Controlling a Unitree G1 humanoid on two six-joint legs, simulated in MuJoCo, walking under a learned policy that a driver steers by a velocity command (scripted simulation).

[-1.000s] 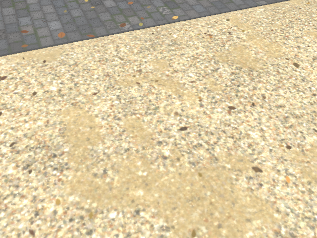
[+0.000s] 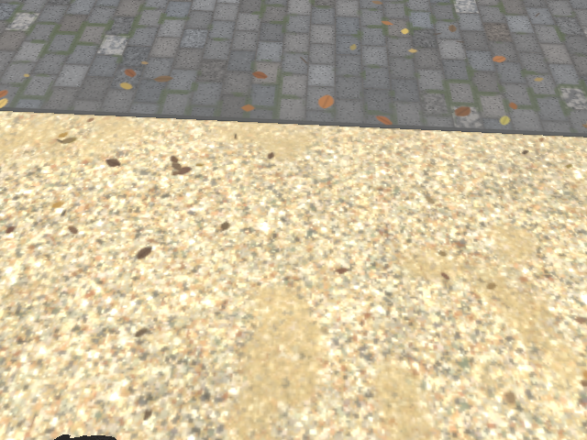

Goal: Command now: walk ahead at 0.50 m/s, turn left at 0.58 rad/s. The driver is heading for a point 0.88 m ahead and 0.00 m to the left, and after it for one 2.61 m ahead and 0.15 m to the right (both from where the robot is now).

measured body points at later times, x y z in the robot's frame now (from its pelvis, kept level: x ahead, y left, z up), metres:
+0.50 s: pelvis +0.28 -0.05 +0.00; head +0.30 -0.05 +0.45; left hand +0.26 +0.23 -0.11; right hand +0.51 -0.26 -0.09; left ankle +0.30 +0.11 -0.68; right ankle +0.30 -0.17 -0.74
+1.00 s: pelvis +0.51 +0.08 +0.01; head +0.52 +0.09 +0.45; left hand +0.59 +0.37 -0.11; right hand +0.62 -0.18 -0.11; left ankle +0.45 +0.15 -0.74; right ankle +0.66 -0.07 -0.66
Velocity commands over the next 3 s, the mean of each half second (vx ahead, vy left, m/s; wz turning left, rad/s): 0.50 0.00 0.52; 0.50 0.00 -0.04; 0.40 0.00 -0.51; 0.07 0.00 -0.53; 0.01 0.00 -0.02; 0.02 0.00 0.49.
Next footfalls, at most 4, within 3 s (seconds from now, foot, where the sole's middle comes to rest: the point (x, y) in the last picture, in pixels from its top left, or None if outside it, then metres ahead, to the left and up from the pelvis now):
0.24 right None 0.34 -0.16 -0.78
0.70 left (220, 435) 0.48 0.16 -0.78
1.26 right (291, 297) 0.83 0.00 -0.78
1.72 left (226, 243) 1.01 0.17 -0.78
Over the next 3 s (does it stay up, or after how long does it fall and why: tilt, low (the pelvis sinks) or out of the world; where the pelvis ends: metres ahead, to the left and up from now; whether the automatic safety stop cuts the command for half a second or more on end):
stays up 0.86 0.09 0.00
